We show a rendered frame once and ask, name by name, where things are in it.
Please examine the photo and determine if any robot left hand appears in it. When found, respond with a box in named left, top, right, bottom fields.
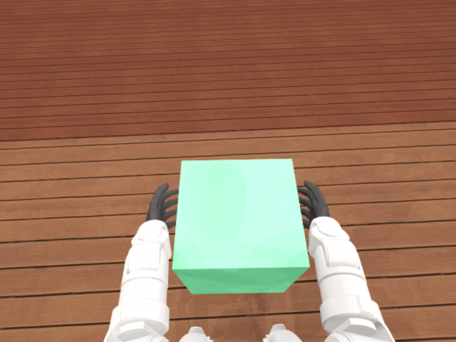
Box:
left=145, top=183, right=179, bottom=229

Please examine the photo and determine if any right robot forearm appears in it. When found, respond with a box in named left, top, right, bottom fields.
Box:
left=309, top=217, right=395, bottom=342

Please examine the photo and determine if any right robot shin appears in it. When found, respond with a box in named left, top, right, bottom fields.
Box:
left=270, top=324, right=286, bottom=333

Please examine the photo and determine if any robot shin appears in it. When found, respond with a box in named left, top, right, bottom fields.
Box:
left=189, top=327, right=204, bottom=334
left=270, top=324, right=286, bottom=333

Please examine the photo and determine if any robot right hand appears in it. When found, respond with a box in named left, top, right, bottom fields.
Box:
left=297, top=180, right=330, bottom=230

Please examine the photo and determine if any left robot forearm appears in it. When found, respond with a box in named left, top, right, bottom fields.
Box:
left=104, top=220, right=172, bottom=342

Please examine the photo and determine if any carton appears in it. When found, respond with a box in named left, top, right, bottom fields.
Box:
left=172, top=159, right=310, bottom=294

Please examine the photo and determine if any left robot shin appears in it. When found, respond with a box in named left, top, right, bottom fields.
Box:
left=189, top=327, right=204, bottom=334

